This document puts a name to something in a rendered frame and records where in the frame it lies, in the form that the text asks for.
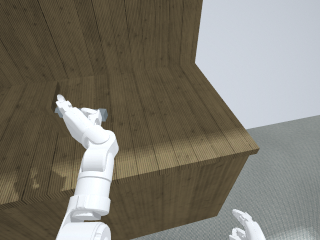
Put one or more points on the robot left forearm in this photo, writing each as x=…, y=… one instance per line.
x=91, y=196

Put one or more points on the robot left hand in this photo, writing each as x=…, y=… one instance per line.
x=78, y=121

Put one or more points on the robot left upper arm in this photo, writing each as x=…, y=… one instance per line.
x=85, y=231

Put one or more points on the counter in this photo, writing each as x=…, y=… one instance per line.
x=180, y=147

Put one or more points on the robot right hand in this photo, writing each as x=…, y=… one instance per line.
x=252, y=229

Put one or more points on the tap lever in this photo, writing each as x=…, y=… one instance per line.
x=103, y=113

